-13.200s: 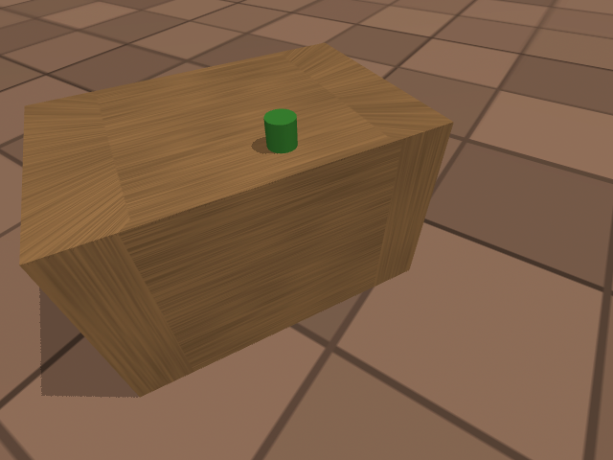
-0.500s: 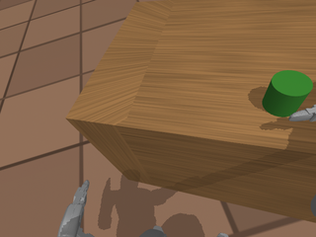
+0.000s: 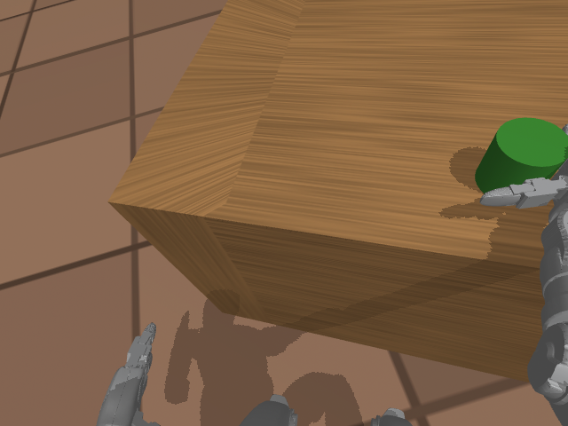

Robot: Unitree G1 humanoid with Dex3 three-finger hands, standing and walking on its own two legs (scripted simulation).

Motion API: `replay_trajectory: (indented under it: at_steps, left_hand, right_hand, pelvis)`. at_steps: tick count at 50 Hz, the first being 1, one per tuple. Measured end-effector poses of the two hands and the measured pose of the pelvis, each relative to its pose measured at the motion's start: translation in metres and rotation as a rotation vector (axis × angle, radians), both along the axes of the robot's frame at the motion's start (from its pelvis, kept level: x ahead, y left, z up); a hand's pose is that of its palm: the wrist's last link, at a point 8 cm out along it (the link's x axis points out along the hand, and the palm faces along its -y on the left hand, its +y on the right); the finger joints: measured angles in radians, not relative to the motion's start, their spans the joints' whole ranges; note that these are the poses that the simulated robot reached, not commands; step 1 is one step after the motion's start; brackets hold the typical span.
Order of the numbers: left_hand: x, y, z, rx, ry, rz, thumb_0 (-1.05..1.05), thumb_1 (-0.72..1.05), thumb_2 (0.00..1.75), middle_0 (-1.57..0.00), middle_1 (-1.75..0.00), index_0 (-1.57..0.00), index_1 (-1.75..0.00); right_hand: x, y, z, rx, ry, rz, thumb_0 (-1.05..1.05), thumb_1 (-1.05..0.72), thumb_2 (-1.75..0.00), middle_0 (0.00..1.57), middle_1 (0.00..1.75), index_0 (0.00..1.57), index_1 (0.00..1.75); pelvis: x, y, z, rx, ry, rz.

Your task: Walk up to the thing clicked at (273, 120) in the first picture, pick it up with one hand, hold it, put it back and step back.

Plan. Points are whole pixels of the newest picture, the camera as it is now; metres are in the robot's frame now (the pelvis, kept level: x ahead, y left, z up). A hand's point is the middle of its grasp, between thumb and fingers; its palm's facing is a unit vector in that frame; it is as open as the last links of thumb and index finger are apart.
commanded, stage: close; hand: right
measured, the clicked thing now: (518, 162) +0.52 -0.23 +0.04
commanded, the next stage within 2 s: settle in 0.68 s
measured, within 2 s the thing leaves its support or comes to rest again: leaves its support in 0.96 s
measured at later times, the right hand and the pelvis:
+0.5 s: hand (529, 153) +0.51 -0.23 +0.07, palm faces +0.24 +0.97 +0.00, open 13.2 cm; pelvis +0.01 +0.00 +0.00, yaw +0 degrees
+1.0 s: hand (533, 155) +0.50 -0.23 +0.08, palm faces +0.26 +0.97 +0.00, open 7.8 cm; pelvis +0.00 -0.01 +0.01, yaw +0 degrees
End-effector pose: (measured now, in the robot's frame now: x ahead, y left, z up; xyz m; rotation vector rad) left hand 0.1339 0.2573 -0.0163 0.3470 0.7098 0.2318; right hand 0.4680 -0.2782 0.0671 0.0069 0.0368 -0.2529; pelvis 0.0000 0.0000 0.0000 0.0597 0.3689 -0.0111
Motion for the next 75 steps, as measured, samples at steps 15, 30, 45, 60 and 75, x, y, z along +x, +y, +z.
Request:
replay_trajectory:
  at_steps: [15,30,45,60,75]
  left_hand:
    - [0.015,0.005,0.009,0.024,-0.026,-0.023,-0.01,-0.55,0.07,-0.06,-0.05,-0.05,-0.06]
    - [0.009,0.008,0.014,0.01,-0.028,0.029,-0.01,-0.54,0.07,-0.05,-0.06,-0.05,-0.06]
    - [-0.014,0.001,0.001,-0.003,0.038,0.023,0.0,-0.52,0.05,-0.06,-0.06,-0.06,-0.06]
    - [0.008,-0.001,0.011,-0.018,-0.023,-0.008,0.0,-0.53,0.07,-0.06,-0.06,-0.06,-0.06]
    - [0.015,0.008,0.016,-0.017,-0.008,0.02,-0.01,-0.55,0.08,-0.06,-0.06,-0.05,-0.06]
  right_hand:
    - [0.009,-0.009,-0.003,0.009,0.0,-0.022,-0.01,0.53,-0.05,0.41,0.21,0.41,0.22]
    - [-0.002,-0.004,0.005,0.03,0.022,-0.018,-0.01,0.35,-0.32,0.8,0.56,0.84,0.58]
    - [-0.004,-0.003,0.005,-0.005,-0.011,-0.009,0.0,0.39,-0.75,0.66,0.84,1.18,1.12]
    - [-0.003,0.0,0.033,-0.008,0.0,-0.011,0.0,0.48,-0.88,0.61,0.99,1.26,1.3]
    - [0.007,0.002,0.056,0.015,0.013,-0.006,0.0,0.52,-0.94,0.6,1.04,1.31,1.38]
  pelvis:
    - [0.005,0.004,-0.003,-0.002,0.01,-0.004]
    - [0.008,-0.006,0.005,-0.004,-0.019,0.004]
    - [-0.003,-0.006,0.001,-0.003,-0.009,0.001]
    - [0.003,-0.001,0.014,-0.011,-0.054,-0.005]
    - [0.013,-0.002,0.025,-0.017,-0.074,-0.005]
